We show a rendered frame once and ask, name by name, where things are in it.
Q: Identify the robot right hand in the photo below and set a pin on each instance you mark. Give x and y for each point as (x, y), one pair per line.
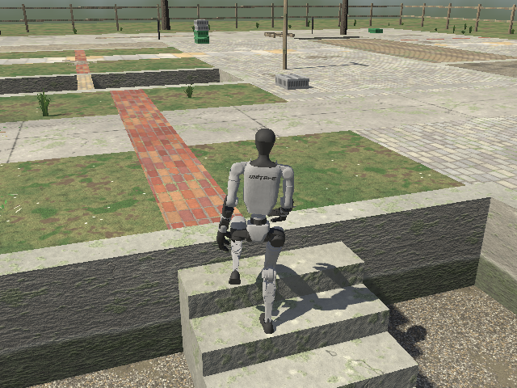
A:
(276, 212)

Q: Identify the robot left hand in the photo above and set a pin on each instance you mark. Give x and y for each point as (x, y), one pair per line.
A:
(221, 240)

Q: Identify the robot right forearm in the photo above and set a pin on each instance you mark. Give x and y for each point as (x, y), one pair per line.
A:
(285, 212)

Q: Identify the robot right upper arm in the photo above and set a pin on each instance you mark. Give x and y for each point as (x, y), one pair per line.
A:
(288, 186)

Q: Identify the right robot shin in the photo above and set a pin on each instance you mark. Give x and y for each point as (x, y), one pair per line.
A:
(269, 289)

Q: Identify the robot left upper arm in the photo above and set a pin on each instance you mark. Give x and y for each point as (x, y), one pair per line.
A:
(233, 183)

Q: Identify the robot left forearm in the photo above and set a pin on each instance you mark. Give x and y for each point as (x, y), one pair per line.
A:
(225, 217)

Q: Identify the robot right foot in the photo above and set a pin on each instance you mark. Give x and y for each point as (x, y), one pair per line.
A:
(267, 327)

